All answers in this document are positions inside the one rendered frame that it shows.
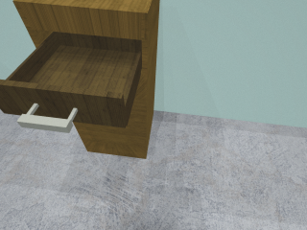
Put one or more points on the cabinet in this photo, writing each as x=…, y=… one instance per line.
x=130, y=19

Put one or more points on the drawer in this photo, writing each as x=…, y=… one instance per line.
x=96, y=74

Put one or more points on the handle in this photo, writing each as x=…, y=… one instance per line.
x=30, y=120

